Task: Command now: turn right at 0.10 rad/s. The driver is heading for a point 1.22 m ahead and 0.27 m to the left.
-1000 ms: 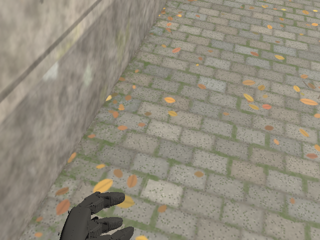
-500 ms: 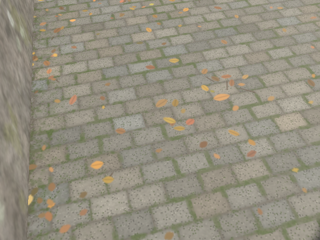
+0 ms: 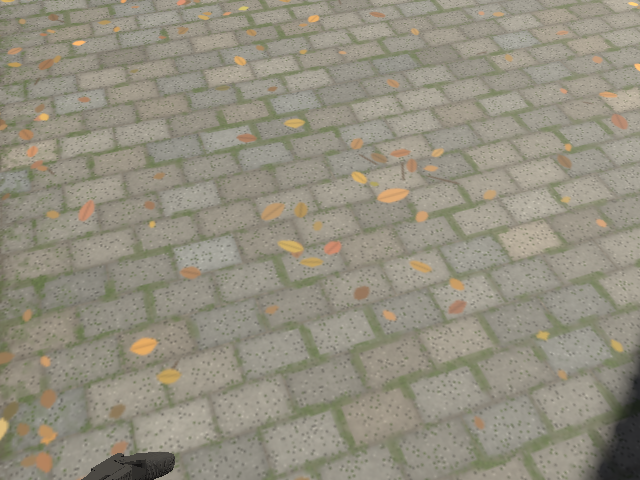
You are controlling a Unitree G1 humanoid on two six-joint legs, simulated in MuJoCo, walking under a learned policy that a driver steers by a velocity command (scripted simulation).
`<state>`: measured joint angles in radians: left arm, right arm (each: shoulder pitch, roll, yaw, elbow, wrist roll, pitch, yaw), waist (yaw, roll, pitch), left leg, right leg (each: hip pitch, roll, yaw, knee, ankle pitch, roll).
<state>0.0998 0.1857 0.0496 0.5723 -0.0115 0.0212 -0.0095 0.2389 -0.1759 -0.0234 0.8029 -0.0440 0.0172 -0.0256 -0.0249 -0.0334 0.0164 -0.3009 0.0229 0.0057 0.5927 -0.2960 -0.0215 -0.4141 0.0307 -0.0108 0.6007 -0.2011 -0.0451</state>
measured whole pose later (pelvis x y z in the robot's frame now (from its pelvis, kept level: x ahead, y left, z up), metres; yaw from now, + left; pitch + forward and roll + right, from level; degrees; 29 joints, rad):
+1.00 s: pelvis -0.01 +0.03 -0.01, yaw +18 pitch +0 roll -3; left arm 0.08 0.25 0.09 0.64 -0.02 0.01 0.04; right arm 0.30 -0.26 -0.08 0.69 -0.01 0.03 -0.02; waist -0.04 -0.04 0.01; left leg -0.36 0.07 0.02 0.78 -0.46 0.02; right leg -0.44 -0.10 -0.20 0.85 -0.44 0.03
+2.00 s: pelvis +0.14 +0.07 +0.01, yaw +7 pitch +3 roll -1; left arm 0.05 0.27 0.08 0.57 -0.05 0.02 -0.03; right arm 0.30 -0.31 -0.08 0.77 0.00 0.01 -0.09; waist -0.05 -0.02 0.05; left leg -0.05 0.09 0.24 0.42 -0.40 -0.02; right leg -0.66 -0.03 -0.06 0.84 -0.16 0.04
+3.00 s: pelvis +0.42 +0.22 +0.00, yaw +22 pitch +3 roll -2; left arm 0.29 0.26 0.05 0.82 0.05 -0.07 -0.04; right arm 0.32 -0.25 -0.05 0.76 -0.03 -0.05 -0.02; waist 0.00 -0.04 -0.02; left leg -0.34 0.03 0.09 0.62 -0.33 0.05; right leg -0.59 -0.01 0.09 1.37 -0.21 -0.04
